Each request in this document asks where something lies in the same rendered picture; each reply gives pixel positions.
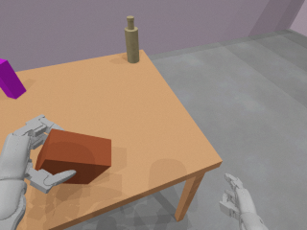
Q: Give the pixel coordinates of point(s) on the robot right forearm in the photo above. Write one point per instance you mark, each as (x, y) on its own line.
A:
(251, 221)

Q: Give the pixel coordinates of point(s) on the robot left forearm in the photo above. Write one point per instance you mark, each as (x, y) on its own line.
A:
(12, 203)

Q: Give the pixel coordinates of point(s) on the table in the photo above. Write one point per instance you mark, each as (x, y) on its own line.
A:
(155, 143)

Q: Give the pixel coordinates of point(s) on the robot left hand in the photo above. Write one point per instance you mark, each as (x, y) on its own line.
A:
(16, 153)

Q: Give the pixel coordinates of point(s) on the robot right hand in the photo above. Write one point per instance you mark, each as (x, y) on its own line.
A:
(237, 203)

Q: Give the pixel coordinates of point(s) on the sponge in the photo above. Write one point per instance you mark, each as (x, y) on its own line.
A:
(65, 151)

